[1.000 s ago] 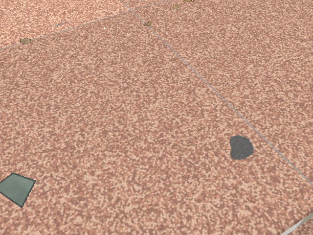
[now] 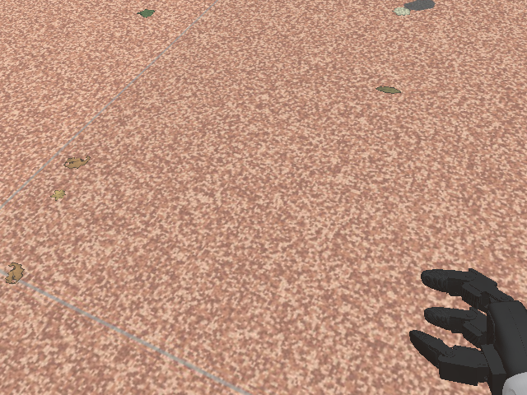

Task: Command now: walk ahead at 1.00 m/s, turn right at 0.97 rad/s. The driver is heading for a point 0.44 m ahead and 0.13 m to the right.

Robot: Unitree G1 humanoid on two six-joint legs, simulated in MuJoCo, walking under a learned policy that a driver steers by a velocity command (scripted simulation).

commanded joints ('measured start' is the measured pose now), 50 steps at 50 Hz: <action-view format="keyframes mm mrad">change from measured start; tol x32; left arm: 1 -70 193 59 -59 -18 -6 20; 24 -525 115 3 -277 18 -5 -63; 50 -279 108 -4 -4 60 37 -8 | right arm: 1 -114 -70 -42 -89 29 -11 7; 8 494 -329 -138 36 6 -18 10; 50 236 -214 -40 192 -26 126 -20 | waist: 1 -20 -94 18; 7 -327 -137 -360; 8 -183 406 -528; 23 -165 -39 112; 32 -2 -72 -598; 50 -104 25 -81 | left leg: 1 372 -125 144 -229 153 -41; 5 452 -108 91 -337 35 -4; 7 1004 58 -7 -175 -187 68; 9 1231 368 -835 -530 -955 272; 14 679 176 -151 -556 -286 181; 28 693 140 335 -235 913 122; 29 577 99 354 -11 783 90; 30 258 -43 348 416 -438 47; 31 102 -98 116 713 -670 31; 50 569 117 41 -373 82 88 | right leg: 1 -347 -122 222 -177 21 -76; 6 -86 -144 250 250 415 16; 8 -623 -19 96 929 -292 84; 10 -827 -177 -28 1082 -78 87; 28 -110 -83 -256 118 384 6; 31 635 -638 493 158 1272 -336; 38 -209 -378 49 -118 834 -157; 50 -350 -183 -59 22 -94 83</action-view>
